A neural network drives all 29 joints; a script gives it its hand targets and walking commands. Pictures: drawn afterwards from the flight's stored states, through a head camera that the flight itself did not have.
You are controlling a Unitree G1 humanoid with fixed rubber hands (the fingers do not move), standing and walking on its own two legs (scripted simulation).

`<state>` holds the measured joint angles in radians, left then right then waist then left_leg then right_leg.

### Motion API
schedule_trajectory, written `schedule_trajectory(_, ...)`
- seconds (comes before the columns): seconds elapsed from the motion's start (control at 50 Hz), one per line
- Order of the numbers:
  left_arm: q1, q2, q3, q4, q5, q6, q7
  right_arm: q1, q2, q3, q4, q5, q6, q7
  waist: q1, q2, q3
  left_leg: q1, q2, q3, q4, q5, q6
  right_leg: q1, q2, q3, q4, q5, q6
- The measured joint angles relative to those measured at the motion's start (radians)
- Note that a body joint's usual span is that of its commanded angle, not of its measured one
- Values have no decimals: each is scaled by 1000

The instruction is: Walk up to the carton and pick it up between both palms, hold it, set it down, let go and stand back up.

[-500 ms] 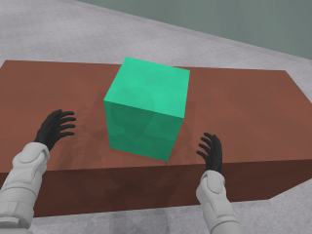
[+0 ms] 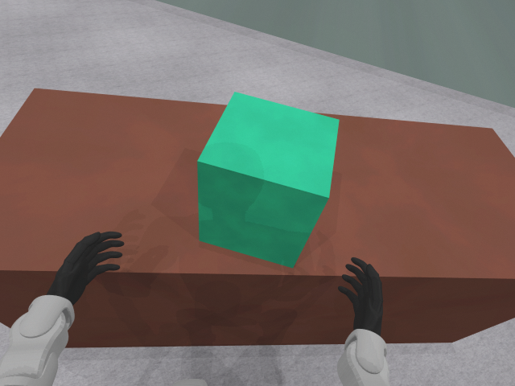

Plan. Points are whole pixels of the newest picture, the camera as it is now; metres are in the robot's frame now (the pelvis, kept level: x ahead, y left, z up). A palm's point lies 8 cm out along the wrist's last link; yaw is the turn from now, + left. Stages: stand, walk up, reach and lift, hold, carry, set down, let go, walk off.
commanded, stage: set down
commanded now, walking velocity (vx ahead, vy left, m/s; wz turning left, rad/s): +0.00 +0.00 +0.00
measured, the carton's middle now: (265, 183) +0.47 -0.01 -0.02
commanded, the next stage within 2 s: let go in 1.28 s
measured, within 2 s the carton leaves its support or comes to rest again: neither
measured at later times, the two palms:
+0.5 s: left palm (85, 322) +0.20 +0.25 -0.03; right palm (380, 326) +0.21 -0.20 -0.03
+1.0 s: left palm (117, 334) +0.19 +0.20 -0.05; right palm (404, 343) +0.19 -0.24 -0.05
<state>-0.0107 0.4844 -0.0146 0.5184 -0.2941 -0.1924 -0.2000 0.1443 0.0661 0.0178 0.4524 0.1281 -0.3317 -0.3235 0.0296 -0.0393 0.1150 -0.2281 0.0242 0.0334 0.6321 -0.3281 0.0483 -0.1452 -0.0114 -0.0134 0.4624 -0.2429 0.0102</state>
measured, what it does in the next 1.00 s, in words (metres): shifts its weight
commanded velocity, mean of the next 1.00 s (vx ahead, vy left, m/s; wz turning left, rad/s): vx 0.00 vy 0.00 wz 0.00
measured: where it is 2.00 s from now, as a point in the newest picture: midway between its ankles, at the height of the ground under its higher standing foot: outside the picture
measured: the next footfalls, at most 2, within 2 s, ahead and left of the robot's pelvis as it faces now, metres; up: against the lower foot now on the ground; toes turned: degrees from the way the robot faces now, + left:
none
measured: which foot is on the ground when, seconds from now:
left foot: down 0.00-1.00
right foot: down 0.00-1.00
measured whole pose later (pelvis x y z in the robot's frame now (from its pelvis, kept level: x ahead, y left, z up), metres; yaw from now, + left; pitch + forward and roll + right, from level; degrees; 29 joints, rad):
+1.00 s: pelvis +0.02 -0.06 +0.01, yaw +1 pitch -4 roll +0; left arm 0.14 0.33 0.01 0.57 -0.13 -0.03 -0.12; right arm 0.20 -0.07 0.01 0.59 0.03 -0.21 -0.14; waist 0.03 -0.02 0.10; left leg -0.10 0.04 0.01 0.40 -0.23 -0.03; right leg -0.08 0.01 -0.02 0.38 -0.22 0.00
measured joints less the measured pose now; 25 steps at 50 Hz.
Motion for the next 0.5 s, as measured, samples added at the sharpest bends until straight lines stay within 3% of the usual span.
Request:
schedule_trajectory(0.16,64,-16,-17,-15,31,28,22,16,-24,-2,82,2,6,49,7,16,-9,22,2,-6,3,-11,-4,25,7,2,-1,-11,-18)
schedule_trajectory(0.5,122,-66,-27,4,68,82,65,-7,-81,-39,122,-45,82,137,8,19,-9,79,-7,-16,-92,38,-27,61,0,-1,-41,6,7)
